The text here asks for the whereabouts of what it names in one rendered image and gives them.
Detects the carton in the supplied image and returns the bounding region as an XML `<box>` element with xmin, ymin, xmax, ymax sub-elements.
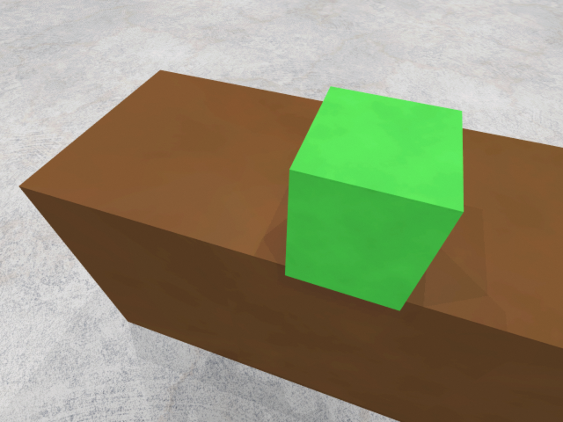
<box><xmin>285</xmin><ymin>86</ymin><xmax>464</xmax><ymax>311</ymax></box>

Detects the pedestal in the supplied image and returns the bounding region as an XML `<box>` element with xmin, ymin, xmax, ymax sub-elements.
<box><xmin>19</xmin><ymin>70</ymin><xmax>563</xmax><ymax>422</ymax></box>

